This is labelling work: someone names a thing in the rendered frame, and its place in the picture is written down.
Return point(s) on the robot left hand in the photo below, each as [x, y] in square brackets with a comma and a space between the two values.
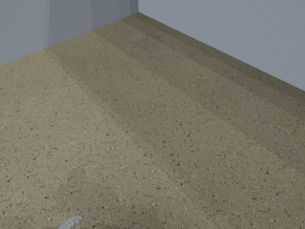
[71, 223]

